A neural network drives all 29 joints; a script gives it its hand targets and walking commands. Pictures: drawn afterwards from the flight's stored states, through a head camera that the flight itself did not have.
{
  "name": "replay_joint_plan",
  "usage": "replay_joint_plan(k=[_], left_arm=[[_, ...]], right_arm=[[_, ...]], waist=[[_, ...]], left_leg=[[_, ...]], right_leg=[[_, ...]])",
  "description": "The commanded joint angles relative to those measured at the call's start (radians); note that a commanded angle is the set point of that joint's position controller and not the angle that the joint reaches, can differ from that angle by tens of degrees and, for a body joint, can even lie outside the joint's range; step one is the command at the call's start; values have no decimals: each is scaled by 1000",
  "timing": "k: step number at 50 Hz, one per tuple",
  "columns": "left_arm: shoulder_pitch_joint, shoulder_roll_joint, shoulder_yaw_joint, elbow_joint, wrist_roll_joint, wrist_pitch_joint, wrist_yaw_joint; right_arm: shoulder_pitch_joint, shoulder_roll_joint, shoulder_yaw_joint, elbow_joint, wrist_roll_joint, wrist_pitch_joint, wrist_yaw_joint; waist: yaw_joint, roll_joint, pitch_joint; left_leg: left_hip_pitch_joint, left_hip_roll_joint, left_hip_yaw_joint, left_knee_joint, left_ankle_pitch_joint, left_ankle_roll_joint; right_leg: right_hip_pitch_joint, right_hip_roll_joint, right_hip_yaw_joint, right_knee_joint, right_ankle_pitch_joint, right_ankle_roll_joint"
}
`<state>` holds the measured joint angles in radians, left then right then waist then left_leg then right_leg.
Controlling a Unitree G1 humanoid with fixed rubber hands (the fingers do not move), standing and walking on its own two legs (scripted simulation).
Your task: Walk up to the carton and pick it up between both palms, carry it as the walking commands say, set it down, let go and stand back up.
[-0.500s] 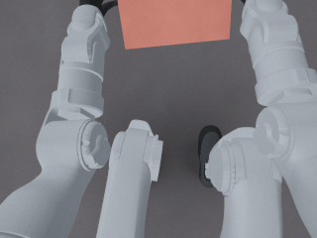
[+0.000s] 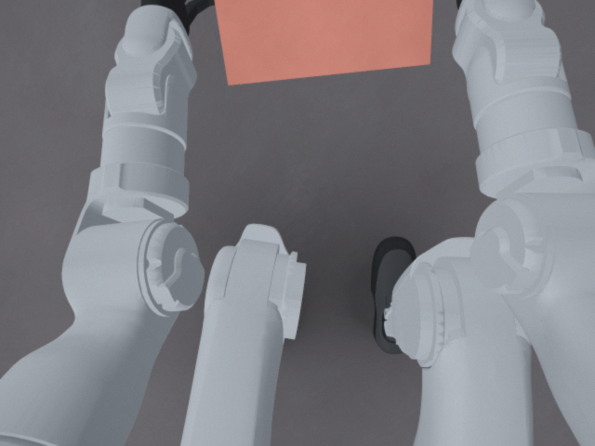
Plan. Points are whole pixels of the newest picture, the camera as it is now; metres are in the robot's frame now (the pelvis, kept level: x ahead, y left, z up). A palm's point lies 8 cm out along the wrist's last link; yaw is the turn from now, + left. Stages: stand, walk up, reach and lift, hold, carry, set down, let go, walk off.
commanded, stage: set down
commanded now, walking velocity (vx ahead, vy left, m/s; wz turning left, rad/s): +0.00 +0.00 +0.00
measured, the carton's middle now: out of the picture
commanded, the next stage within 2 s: none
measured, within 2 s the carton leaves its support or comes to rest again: rests again in 1.10 s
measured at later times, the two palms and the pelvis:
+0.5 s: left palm (168, 4) +0.54 +0.17 -0.16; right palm out of the picture +0.57 -0.13 -0.16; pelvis +0.01 +0.00 +0.00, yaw +0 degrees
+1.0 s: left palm (168, 2) +0.55 +0.17 -0.16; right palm out of the picture +0.57 -0.13 -0.17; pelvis +0.01 +0.00 +0.00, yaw +0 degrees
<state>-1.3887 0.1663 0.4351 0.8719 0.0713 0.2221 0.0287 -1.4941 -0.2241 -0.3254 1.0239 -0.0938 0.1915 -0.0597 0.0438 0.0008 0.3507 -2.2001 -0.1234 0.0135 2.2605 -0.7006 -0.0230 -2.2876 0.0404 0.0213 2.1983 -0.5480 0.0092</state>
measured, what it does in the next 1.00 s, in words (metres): stands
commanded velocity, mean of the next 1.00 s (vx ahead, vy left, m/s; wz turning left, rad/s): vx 0.00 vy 0.00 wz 0.00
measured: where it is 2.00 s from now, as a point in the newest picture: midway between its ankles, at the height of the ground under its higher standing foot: (326, 319)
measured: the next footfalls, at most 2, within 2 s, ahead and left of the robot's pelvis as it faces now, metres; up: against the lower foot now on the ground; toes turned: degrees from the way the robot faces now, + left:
none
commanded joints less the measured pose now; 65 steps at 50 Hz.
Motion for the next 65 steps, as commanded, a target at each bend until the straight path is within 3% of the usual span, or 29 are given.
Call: replay_joint_plan(k=[1,37,46,51,54,56,60,65], left_arm=[[-466,-843,-382,29,-63,9,-261],[-315,-709,-297,110,0,-10,-237],[-250,-500,-245,140,0,-50,-170],[-162,-185,-158,169,4,-92,-76],[-135,70,-130,169,-37,-135,5],[-194,183,-142,125,-94,-172,48],[-299,265,-245,88,-216,-204,82],[-318,278,-290,157,-263,-193,73]], right_arm=[[-297,858,268,56,40,17,230],[-168,717,185,122,-36,-7,223],[-135,492,143,139,-40,-48,163],[-99,141,73,150,-48,-83,75],[-120,-124,70,86,0,-125,-2],[-196,-189,117,15,70,-155,-38],[-286,-216,225,42,219,-165,-50],[-313,-263,264,100,282,-159,-32]], waist=[[-12,-6,-855],[-22,2,-780],[-24,-5,-824],[-20,-20,-872],[-8,-35,-926],[15,-52,-1002],[44,-44,-1106],[45,-35,-1049]], left_leg=[[213,-24,13,-242,326,-1],[205,-19,3,-226,357,-15],[237,-11,4,-222,365,-30],[282,3,6,-229,365,-45],[310,14,8,-229,393,-49],[325,21,5,-216,456,-40],[353,53,2,-220,496,-34],[334,76,-3,-240,417,-28]], right_leg=[[566,77,-40,-90,282,-46],[532,62,-31,-73,301,-34],[566,49,-37,-72,311,-19],[615,32,-40,-83,314,-3],[661,25,-35,-85,346,5],[700,23,-21,-69,413,5],[741,1,-2,-53,448,5],[686,-21,-2,-65,350,4]])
